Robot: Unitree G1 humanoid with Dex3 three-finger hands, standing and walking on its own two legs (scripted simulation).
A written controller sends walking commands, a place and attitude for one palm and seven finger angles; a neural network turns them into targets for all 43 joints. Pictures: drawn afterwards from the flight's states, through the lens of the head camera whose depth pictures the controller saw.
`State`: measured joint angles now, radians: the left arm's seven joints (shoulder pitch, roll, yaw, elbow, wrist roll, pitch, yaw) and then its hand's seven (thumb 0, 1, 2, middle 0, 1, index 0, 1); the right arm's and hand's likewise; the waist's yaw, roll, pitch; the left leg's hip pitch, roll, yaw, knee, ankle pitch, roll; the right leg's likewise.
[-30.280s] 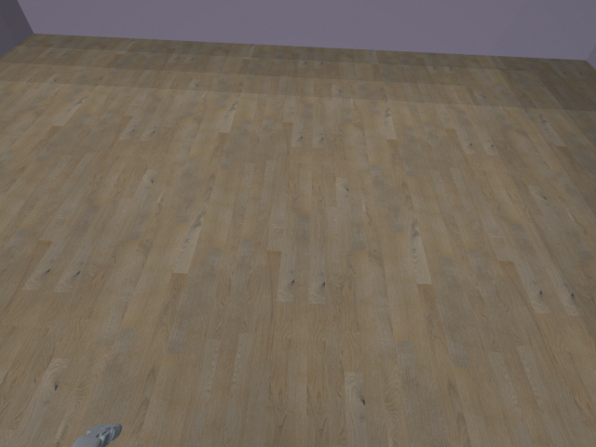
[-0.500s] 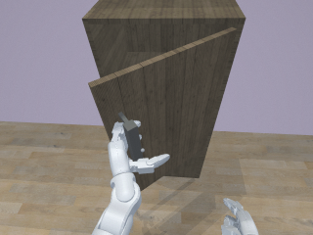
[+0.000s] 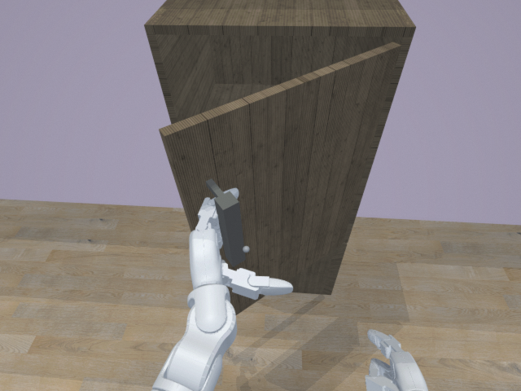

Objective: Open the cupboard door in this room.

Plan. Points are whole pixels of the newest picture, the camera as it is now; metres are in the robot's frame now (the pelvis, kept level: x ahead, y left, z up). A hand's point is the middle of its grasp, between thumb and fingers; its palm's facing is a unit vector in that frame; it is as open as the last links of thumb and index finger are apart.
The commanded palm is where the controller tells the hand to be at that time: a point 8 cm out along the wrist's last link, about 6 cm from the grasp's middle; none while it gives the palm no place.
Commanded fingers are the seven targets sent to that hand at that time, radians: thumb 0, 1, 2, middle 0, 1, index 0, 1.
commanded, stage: slide the hand sideways off the handle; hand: left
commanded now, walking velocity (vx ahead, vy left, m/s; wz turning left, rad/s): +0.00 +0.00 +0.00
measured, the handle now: (224, 223) +0.35 +0.08 +0.09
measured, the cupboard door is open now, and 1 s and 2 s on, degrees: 39 43 43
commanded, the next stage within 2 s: draw the hand back to the body in 1.14 s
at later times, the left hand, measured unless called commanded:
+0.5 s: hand (242, 282) +0.25 +0.04 +0.09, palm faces -0.14 -0.99 -0.02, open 16.1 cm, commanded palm +0.23 +0.11 +0.09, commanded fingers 0.00 -0.50 0.30 -0.15 -0.30 -0.15 -0.30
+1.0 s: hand (193, 310) +0.21 +0.10 +0.08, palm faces -0.03 -1.00 -0.04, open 16.1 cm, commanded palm +0.18 +0.16 +0.09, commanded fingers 0.00 -0.50 0.30 -0.15 -0.30 -0.15 -0.30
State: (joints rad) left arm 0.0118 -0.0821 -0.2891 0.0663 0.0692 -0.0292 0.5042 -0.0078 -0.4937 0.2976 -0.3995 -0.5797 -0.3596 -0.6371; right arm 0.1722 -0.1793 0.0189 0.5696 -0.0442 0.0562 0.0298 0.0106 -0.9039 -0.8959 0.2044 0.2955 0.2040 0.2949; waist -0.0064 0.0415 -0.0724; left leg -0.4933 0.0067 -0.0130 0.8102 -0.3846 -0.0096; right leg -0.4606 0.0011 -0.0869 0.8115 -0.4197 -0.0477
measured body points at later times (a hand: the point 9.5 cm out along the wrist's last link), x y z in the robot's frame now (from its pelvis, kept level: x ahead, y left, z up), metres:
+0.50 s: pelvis -0.01 +0.00 +0.00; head +0.00 -0.01 +0.45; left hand +0.25 +0.10 +0.09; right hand +0.16 -0.21 -0.08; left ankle +0.02 +0.13 -0.70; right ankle +0.00 -0.09 -0.70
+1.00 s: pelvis +0.01 -0.01 +0.00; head +0.03 -0.03 +0.44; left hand +0.21 +0.15 +0.09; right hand +0.19 -0.23 -0.08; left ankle +0.02 +0.13 -0.70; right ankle +0.00 -0.09 -0.70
